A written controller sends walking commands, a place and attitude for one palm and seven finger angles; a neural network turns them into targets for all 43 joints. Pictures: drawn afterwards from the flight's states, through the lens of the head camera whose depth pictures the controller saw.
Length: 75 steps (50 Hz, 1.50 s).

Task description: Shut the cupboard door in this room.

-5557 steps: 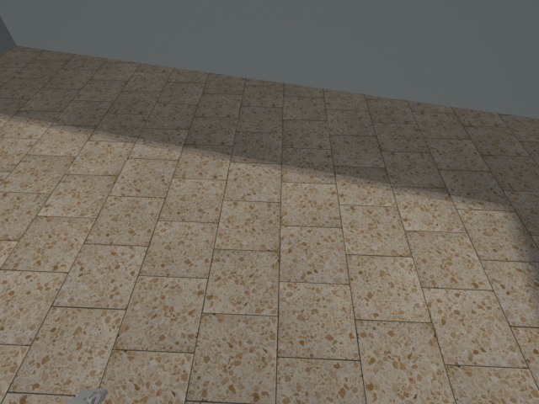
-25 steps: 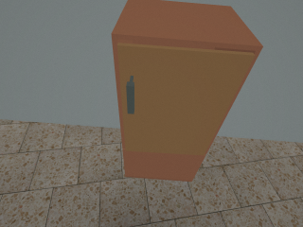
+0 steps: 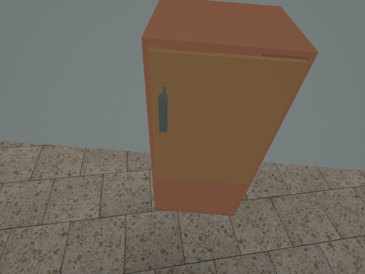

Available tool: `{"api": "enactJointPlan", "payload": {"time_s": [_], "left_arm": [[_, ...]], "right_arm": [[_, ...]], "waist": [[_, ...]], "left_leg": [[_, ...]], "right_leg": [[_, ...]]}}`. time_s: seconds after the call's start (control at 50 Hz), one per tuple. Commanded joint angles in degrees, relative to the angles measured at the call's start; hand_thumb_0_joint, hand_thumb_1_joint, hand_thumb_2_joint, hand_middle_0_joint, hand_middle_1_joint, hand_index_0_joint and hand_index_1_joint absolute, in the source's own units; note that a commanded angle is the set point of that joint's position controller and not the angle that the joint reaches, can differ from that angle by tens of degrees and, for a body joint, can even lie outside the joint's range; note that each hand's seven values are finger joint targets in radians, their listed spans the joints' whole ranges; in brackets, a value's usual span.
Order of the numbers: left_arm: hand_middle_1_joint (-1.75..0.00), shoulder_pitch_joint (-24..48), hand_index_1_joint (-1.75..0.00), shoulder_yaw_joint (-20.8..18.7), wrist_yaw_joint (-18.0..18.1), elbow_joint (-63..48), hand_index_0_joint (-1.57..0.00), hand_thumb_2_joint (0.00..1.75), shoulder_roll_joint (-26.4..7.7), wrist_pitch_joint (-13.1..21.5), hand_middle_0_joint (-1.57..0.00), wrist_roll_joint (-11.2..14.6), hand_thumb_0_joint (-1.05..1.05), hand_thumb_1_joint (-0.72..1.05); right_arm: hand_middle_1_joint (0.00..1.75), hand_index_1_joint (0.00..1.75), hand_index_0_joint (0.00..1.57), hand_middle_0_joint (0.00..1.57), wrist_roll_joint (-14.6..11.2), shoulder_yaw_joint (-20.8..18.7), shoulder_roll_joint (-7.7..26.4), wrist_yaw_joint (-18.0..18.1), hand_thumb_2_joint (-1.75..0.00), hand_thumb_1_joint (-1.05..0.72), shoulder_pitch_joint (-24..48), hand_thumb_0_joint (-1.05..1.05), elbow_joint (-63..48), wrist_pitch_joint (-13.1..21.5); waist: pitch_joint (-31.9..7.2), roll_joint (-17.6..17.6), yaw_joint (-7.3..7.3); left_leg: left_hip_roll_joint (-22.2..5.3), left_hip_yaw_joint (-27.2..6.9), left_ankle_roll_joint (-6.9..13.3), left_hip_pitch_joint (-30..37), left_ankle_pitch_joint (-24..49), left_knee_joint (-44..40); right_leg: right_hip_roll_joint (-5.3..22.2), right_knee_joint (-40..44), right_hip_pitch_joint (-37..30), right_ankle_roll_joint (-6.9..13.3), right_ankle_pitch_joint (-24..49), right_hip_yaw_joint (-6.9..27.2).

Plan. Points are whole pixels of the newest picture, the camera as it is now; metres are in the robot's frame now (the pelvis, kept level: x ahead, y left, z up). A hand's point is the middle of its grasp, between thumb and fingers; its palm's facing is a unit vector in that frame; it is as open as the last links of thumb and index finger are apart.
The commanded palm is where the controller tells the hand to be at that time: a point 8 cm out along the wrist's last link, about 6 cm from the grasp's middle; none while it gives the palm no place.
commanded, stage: look again from close up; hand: left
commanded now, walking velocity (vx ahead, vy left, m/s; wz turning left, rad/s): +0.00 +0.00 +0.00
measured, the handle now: (163, 109) +0.56 +0.10 +0.04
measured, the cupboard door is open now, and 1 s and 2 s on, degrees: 1 1 1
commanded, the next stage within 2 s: shuffle to correct the standing spot in 0.30 s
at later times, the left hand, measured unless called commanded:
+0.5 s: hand out of the picture +0.02 +0.21 -0.17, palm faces -0.05 -0.98 -0.20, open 7.3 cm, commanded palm none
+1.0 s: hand out of the picture +0.03 +0.20 -0.17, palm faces -0.04 -0.99 -0.14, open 7.3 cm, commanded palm none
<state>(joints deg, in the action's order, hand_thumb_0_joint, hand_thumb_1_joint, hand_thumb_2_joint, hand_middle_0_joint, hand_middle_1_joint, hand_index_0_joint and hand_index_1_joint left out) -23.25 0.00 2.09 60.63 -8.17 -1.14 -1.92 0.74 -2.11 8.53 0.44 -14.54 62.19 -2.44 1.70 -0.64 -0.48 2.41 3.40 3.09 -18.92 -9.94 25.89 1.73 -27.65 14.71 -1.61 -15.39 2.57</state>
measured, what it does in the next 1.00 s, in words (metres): steps on the spot: left foot, then right foot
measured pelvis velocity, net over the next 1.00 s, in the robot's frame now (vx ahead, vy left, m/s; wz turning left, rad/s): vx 0.00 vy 0.02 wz -0.03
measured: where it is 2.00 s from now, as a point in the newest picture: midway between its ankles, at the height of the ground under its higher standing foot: outside the picture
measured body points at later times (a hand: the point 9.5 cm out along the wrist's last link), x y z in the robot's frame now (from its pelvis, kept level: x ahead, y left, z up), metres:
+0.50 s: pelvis -0.05 +0.03 +0.00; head -0.06 +0.05 +0.45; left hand +0.02 +0.27 -0.16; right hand -0.10 -0.18 -0.15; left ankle +0.02 +0.09 -0.74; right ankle -0.12 -0.09 -0.74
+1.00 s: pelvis +0.00 +0.02 +0.01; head +0.03 +0.05 +0.46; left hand +0.03 +0.25 -0.16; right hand -0.07 -0.20 -0.13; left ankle -0.01 +0.11 -0.74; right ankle +0.03 -0.15 -0.68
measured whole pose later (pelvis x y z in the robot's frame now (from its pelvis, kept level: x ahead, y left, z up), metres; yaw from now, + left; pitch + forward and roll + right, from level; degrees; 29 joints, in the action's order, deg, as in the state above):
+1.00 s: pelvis +0.00 +0.02 +0.01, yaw -2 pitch +1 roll -1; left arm -14.6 -3.3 -0.7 58.7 -10.4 -2.6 -2.0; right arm 2.0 -2.9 6.7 2.3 -21.5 62.7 1.4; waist 2.7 -2.2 2.3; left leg 0.0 2.9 2.8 -10.8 -10.9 20.1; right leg 5.8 -48.4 28.4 -2.1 -13.7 -1.4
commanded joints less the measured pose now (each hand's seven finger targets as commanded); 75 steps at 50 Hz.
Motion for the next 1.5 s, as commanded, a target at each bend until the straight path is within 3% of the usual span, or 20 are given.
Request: {"api": "enactJointPlan", "payload": {"time_s": [0.0, 0.06, 0.1, 0.14, 0.18, 0.2, 0.24, 0.42, 0.54, 0.62, 0.66, 0.7, 0.76, 1.04, 1.1, 1.16, 1.22, 1.34, 1.38, 1.48], "left_arm": [[-0.3, -8.41, -0.3, -1.85, 0.05, -0.43, -0.2, 0.9, -4.95, -0.27, -0.2, -0.12, 0.0, 0.9], [-0.3, -7.75, -0.3, -2.91, 0.12, -1.07, -0.2, 0.9, -6.11, -0.98, -0.2, -0.16, 0.0, 0.9], [-0.3, 4.03, -0.3, -4.19, 0.86, -4.9, -0.2, 0.9, -9.65, -1.23, -0.2, -0.11, 0.0, 0.9], [-0.3, 20.92, -0.3, -5.0, 1.7, -10.02, -0.2, 0.9, -11.89, -0.23, -0.2, -0.35, 0.0, 0.9], [-0.3, 11.98, -0.3, -3.82, 1.3, -8.07, -0.2, 0.9, -6.96, -0.49, -0.2, 0.47, 0.0, 0.9], [-0.3, 6.26, -0.3, -3.57, 0.95, -7.57, -0.2, 0.9, -3.57, -0.88, -0.2, 1.46, 0.0, 0.9], [-0.3, 0.86, -0.3, -4.16, 0.17, -5.76, -0.2, 0.9, -3.75, -1.46, -0.2, 0.75, 0.0, 0.9], [-0.3, -1.26, -0.3, -1.91, -0.05, -1.47, -0.2, 0.9, -2.99, -0.52, -0.2, 1.33, 0.0, 0.9], [-0.3, 1.32, -0.3, -2.92, 0.36, -2.56, -0.2, 0.9, -7.7, 0.56, -0.2, 0.84, 0.0, 0.9], [-0.3, 5.57, -0.3, -2.74, -0.51, -3.47, -0.2, 0.9, -6.66, 1.5, -0.2, 0.72, 0.0, 0.9], [-0.3, 2.97, -0.3, -2.36, -1.28, -3.78, -0.2, 0.9, -3.45, 0.95, -0.2, 0.95, 0.0, 0.9], [-0.3, 5.75, -0.3, -2.87, -1.79, -5.11, -0.2, 0.9, -4.77, -0.06, -0.2, -0.25, 0.0, 0.9], [-0.3, 4.28, -0.3, -3.13, -2.43, -3.99, -0.2, 0.9, -4.2, 0.67, -0.2, -0.36, 0.0, 0.9], [-0.3, 13.14, -0.3, -3.49, -3.73, -6.73, -0.2, 0.9, -3.52, 0.32, -0.2, 0.32, 0.0, 0.9], [-0.3, 6.34, -0.3, -3.94, -3.58, -4.44, -0.2, 0.9, -4.85, 1.03, -0.2, 0.49, 0.0, 0.9], [-0.3, -3.18, -0.3, -5.17, -1.63, -1.85, -0.2, 0.9, -14.07, 2.05, -0.2, 0.21, 0.0, 0.9], [-0.3, 3.63, -0.3, -4.34, -0.66, -2.58, -0.2, 0.9, -8.46, 2.43, -0.2, 0.08, 0.0, 0.9], [-0.3, 8.88, -0.3, -3.36, -1.22, -3.88, -0.2, 0.9, -6.94, 1.57, -0.2, 0.67, 0.0, 0.9], [-0.3, 9.09, -0.3, -2.66, -2.03, -7.02, -0.2, 0.9, -4.54, 1.1, -0.2, 0.97, 0.0, 0.9], [-0.3, 11.06, -0.3, -3.79, -3.01, -6.54, -0.2, 0.9, -6.52, 0.12, -0.2, 0.58, 0.0, 0.9]], "right_arm": [[0.3, 0.3, 0.2, 0.2, 0.0, -1.58, 6.96, 0.42, -0.9, -0.9, -0.5, 0.0, -3.23, 0.4], [0.3, 0.3, 0.2, 0.2, 0.14, -1.92, 5.26, 0.47, -0.9, -0.9, -1.24, 0.0, -3.51, -0.8], [0.3, 0.3, 0.2, 0.2, 0.26, -3.25, 3.02, 0.53, -0.9, -0.9, -9.59, 0.0, -1.98, -2.1], [0.3, 0.3, 0.2, 0.2, -0.56, -3.85, 3.84, 0.34, -0.9, -0.9, -20.77, 0.0, 0.34, -0.83], [0.3, 0.3, 0.2, 0.2, -0.16, -1.59, 2.83, 0.26, -0.9, -0.9, -17.55, 0.0, -0.91, 1.93], [0.3, 0.3, 0.2, 0.2, 0.57, -1.56, 6.69, 0.98, -0.9, -0.9, -12.06, 0.0, -3.48, 3.17], [0.3, 0.3, 0.2, 0.2, 1.12, -1.08, 9.08, 1.65, -0.9, -0.9, 1.03, 0.0, -7.15, 3.07], [0.3, 0.3, 0.2, 0.2, 0.58, -1.09, 6.81, 1.58, -0.9, -0.9, -7.03, 0.0, -1.6, 2.18], [0.3, 0.3, 0.2, 0.2, 0.63, -0.81, 2.17, 0.63, -0.9, -0.9, -4.8, 0.0, -3.18, 1.49], [0.3, 0.3, 0.2, 0.2, 0.58, -0.81, 1.21, 0.03, -0.9, -0.9, -9.43, 0.0, -1.81, 2.53], [0.3, 0.3, 0.2, 0.2, 1.28, -2.01, 6.79, 1.07, -0.9, -0.9, -15.0, 0.0, -0.63, 3.12], [0.3, 0.3, 0.2, 0.2, 1.36, -3.07, 11.06, 1.85, -0.9, -0.9, -15.4, 0.0, -0.74, 2.98], [0.3, 0.3, 0.2, 0.2, 0.87, -2.19, 8.01, 2.28, -0.9, -0.9, -10.6, 0.0, -2.0, 4.56], [0.3, 0.3, 0.2, 0.2, 1.55, -3.72, 9.64, 1.91, -0.9, -0.9, -8.73, 0.0, -1.49, 4.05], [0.3, 0.3, 0.2, 0.2, 1.44, -3.68, 9.7, 1.79, -0.9, -0.9, -6.35, 0.0, -1.75, 3.55], [0.3, 0.3, 0.2, 0.2, 0.66, -1.51, 2.89, 1.23, -0.9, -0.9, -4.28, 0.0, -4.96, 3.37], [0.3, 0.3, 0.2, 0.2, 0.69, -2.12, 5.25, 0.82, -0.9, -0.9, -0.28, 0.0, -5.43, 3.23], [0.3, 0.3, 0.2, 0.2, 1.23, -1.54, 3.92, 0.41, -0.9, -0.9, -9.47, 0.0, -2.32, 3.55], [0.3, 0.3, 0.2, 0.2, 2.0, -3.85, 15.35, 1.41, -0.9, -0.9, -15.14, 0.0, -2.04, 3.91], [0.3, 0.3, 0.2, 0.2, 1.49, -2.64, 12.36, 2.69, -0.9, -0.9, -3.37, 0.0, -4.61, 4.65]], "waist": [[4.09, 0.84, -1.04], [2.96, -5.49, -0.53], [-0.14, -15.83, 5.54], [-0.35, -12.12, 12.88], [8.45, 8.77, 6.36], [11.64, 23.52, 2.48], [6.49, 13.79, -4.16], [2.79, 4.83, -0.69], [6.11, -14.88, 1.27], [5.03, -3.04, 4.67], [5.82, 14.91, 5.56], [6.86, 13.63, 4.84], [3.74, 1.53, 1.87], [3.92, 9.31, 3.7], [-0.04, 6.14, 0.26], [-2.51, -16.13, -3.85], [-1.07, -10.75, -1.11], [-2.33, -1.61, 4.92], [-3.04, 17.74, 7.19], [-0.09, 9.67, 2.3]], "left_leg": [[-5.26, -7.93, -2.69, -3.66, -25.53, -9.63], [-0.96, -3.34, -3.72, 0.25, -20.58, 3.1], [1.78, -0.86, -4.14, 15.99, -10.5, 33.24], [-3.59, -6.9, -2.63, 21.08, -12.9, 34.37], [-5.69, -9.46, -2.86, 4.28, -19.8, -3.12], [-15.66, -28.45, -1.12, -6.2, -26.67, -17.34], [-17.94, -30.38, 6.19, -23.57, -35.97, -21.37], [-11.28, -18.23, 0.49, -0.76, -20.4, -19.25], [-2.31, -0.8, -3.21, -3.95, -9.24, 13.32], [-4.17, 1.71, -2.64, 6.5, -7.7, 6.97], [-15.92, -19.56, 1.59, 12.81, -23.58, -10.09], [-23.85, -36.44, 5.37, 6.42, -36.83, -22.41], [-21.05, -26.03, 5.42, 5.63, -21.87, -19.17], [-17.5, -13.07, 4.97, 5.16, -9.55, -14.22], [-14.64, -9.55, 1.94, 1.5, -7.76, -4.81], [-3.71, 2.05, -3.25, -19.77, -27.87, 28.6], [-8.47, -0.86, -3.17, -17.59, -20.76, 37.42], [-6.87, 4.58, -4.1, 13.01, -0.3, 1.66], [-31.61, -27.05, 7.07, 20.08, 7.87, -10.22], [-25.66, -9.4, 5.92, 15.47, 29.54, -5.21]], "right_leg": [[-0.07, 4.62, 4.24, 2.56, -14.03, 0.58], [3.04, 10.27, 11.55, 4.27, -20.86, 3.9], [13.28, 22.26, 32.14, 7.27, -29.33, 12.45], [13.37, 15.82, 35.42, 5.31, -17.65, 8.16], [3.65, -8.96, 21.76, 3.26, -14.74, 1.6], [-2.17, -19.94, 19.95, 0.3, -13.02, -2.66], [-0.32, -32.3, 3.86, 1.02, -6.99, 0.32], [-2.23, 6.74, -9.8, 2.82, -5.18, -5.26], [13.1, 20.62, 0.01, 10.66, -23.24, 10.28], [8.46, 9.27, 5.71, 7.48, -15.63, -0.52], [-0.12, -10.82, 16.15, 3.01, -15.18, -7.39], [0.55, -31.62, 19.63, 2.64, -11.97, -2.87], [3.8, -34.68, 19.09, 1.45, -2.6, -0.15], [3.03, -9.27, 9.53, -0.73, -0.13, -7.3], [0.35, 1.94, -5.21, -0.27, 4.06, -9.68], [21.21, 12.56, -20.49, 10.6, 3.13, 14.93], [17.08, 10.52, -12.84, 13.77, 11.48, 7.19], [7.46, -3.68, 4.3, 6.31, 8.79, -5.54], [-0.35, -29.56, 20.72, 0.81, -19.29, -8.69], [4.82, -32.26, 20.21, -0.82, -9.73, -1.58]]}}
